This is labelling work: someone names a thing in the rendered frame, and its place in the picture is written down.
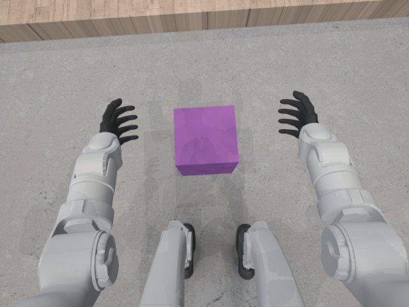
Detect robot right forearm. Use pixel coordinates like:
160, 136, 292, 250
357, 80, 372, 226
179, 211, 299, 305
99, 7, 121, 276
298, 123, 408, 272

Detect robot left hand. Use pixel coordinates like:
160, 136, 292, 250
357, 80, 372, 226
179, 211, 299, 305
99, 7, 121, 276
99, 98, 139, 145

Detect robot right upper arm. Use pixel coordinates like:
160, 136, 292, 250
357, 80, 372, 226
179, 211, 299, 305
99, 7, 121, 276
321, 222, 409, 307

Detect robot left forearm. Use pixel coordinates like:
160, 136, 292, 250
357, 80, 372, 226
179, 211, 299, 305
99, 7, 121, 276
38, 132, 123, 289

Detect robot right hand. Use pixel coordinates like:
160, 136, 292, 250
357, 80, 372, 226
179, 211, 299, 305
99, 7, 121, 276
278, 91, 318, 139

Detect robot left upper arm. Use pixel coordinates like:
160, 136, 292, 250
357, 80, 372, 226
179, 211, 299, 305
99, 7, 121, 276
13, 230, 119, 307

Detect right robot foot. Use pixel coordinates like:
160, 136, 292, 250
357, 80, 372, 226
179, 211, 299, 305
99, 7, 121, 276
236, 224, 255, 280

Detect left robot foot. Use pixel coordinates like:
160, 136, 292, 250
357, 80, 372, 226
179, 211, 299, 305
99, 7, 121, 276
184, 223, 196, 279

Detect robot foot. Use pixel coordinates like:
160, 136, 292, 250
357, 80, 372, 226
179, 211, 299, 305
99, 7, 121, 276
184, 223, 196, 279
236, 224, 255, 280

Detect carton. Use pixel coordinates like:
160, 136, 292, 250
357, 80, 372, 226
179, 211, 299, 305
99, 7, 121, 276
174, 106, 239, 176

